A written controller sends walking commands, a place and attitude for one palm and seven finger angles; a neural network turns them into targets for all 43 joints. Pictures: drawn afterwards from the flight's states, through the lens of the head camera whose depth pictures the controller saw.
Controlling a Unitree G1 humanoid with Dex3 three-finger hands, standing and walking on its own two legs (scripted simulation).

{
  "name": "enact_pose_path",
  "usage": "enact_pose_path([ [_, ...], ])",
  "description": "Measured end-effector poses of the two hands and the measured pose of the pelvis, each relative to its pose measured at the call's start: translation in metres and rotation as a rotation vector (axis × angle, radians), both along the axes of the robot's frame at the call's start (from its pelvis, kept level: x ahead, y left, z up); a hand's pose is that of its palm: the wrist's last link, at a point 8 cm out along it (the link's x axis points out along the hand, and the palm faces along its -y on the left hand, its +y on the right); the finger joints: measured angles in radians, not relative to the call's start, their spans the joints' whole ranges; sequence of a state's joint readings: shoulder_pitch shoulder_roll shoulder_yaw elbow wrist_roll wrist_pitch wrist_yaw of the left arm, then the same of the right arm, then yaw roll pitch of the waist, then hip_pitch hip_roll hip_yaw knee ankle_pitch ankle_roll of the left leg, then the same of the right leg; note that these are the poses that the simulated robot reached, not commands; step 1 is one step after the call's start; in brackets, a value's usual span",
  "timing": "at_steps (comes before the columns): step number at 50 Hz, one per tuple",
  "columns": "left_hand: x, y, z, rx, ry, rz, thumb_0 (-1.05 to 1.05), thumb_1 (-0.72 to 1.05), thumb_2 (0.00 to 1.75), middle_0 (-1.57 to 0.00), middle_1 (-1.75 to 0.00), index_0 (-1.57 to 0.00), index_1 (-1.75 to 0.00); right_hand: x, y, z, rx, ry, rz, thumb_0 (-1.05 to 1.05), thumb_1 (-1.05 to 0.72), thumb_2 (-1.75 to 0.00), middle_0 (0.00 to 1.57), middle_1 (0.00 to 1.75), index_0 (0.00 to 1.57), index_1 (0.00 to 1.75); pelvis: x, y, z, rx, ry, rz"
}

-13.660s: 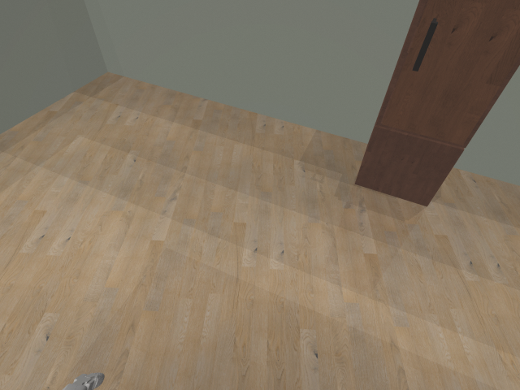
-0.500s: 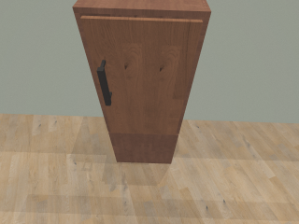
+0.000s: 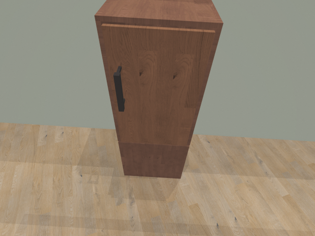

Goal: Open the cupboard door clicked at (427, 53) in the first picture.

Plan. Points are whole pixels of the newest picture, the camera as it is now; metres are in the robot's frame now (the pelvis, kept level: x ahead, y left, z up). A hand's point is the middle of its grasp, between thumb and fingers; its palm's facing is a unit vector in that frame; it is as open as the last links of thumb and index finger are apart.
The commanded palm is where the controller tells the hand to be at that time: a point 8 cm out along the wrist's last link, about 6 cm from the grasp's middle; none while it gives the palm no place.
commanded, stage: shuffle to correct the standing spot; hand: left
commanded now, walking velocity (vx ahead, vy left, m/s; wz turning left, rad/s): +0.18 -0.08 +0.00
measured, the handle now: (120, 89) +0.60 +0.18 +0.03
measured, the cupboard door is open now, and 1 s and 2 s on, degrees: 0 0 0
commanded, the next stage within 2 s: come to a stop and stand still in 0.20 s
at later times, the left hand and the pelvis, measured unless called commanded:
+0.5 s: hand out of the picture +0.01 +0.12 -0.19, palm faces +0.10 -0.99 -0.11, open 7.4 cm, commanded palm none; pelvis +0.06 -0.02 -0.01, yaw +1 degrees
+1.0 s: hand out of the picture +0.07 +0.16 -0.18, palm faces -0.01 -0.98 -0.21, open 7.4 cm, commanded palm none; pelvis +0.02 -0.02 -0.01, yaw -1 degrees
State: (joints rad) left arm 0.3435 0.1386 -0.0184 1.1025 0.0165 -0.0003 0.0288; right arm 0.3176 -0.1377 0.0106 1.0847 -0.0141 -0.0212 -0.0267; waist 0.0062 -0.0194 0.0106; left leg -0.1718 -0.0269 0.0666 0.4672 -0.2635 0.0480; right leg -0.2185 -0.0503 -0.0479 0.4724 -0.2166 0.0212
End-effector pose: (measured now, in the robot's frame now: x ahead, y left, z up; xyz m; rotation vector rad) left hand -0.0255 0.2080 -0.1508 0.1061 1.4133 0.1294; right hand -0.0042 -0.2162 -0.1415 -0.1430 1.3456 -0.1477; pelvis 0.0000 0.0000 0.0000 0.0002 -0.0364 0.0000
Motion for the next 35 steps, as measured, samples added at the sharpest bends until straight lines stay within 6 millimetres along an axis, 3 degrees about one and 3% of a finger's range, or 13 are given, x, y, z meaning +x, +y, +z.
enact_pose_path([
  [12, -0.006, -0.015, -0.002, -0.002, 0.043, 0.027, 0.01, 0.91, 0.9, -0.2, -0.3, -0.2, -0.3, -0.012, -0.008, -0.009, 0.025, 0.079, -0.03, 0.01, -0.91, -0.9, 0.2, 0.3, 0.2, 0.3, 0.018, -0.015, -0.006, 0.005, 0.013, -0.002],
  [16, 0.0, -0.024, -0.005, -0.008, 0.051, 0.055, 0.01, 0.91, 0.9, -0.2, -0.3, -0.2, -0.3, 0.0, -0.016, -0.012, 0.019, 0.091, -0.023, 0.01, -0.91, -0.9, 0.2, 0.3, 0.2, 0.3, 0.032, -0.021, -0.01, -0.009, 0.026, 0.007],
  [20, 0.006, -0.03, -0.011, -0.029, 0.069, 0.087, 0.01, 0.91, 0.9, -0.2, -0.3, -0.2, -0.3, 0.026, -0.018, -0.01, -0.006, 0.084, -0.001, 0.01, -0.91, -0.9, 0.2, 0.3, 0.2, 0.3, 0.048, -0.02, -0.012, -0.026, 0.031, 0.026],
  [26, 0.034, -0.036, -0.011, -0.05, 0.08, 0.081, 0.01, 0.91, 0.9, -0.2, -0.3, -0.2, -0.3, 0.062, -0.013, -0.002, -0.039, 0.039, 0.007, 0.02, -0.93, -0.9, 0.2, 0.3, 0.2, 0.3, 0.066, -0.015, -0.006, -0.012, 0.029, 0.017],
  [30, 0.062, -0.032, -0.005, -0.03, 0.026, 0.055, 0.01, 0.91, 0.9, -0.2, -0.3, -0.2, -0.3, 0.071, -0.017, 0.001, -0.045, 0.029, -0.009, 0.02, -0.94, -0.9, 0.2, 0.3, 0.2, 0.3, 0.068, -0.015, -0.001, -0.004, 0.027, 0.009],
  [35, 0.077, -0.013, 0.0, 0.032, 0.001, 0.015, 0.03, 0.93, 0.9, -0.2, -0.3, -0.2, -0.3, 0.071, -0.025, -0.001, -0.047, 0.009, -0.036, 0.02, -0.94, -0.9, 0.2, 0.3, 0.2, 0.3, 0.062, -0.02, -0.002, -0.003, 0.032, -0.003],
])
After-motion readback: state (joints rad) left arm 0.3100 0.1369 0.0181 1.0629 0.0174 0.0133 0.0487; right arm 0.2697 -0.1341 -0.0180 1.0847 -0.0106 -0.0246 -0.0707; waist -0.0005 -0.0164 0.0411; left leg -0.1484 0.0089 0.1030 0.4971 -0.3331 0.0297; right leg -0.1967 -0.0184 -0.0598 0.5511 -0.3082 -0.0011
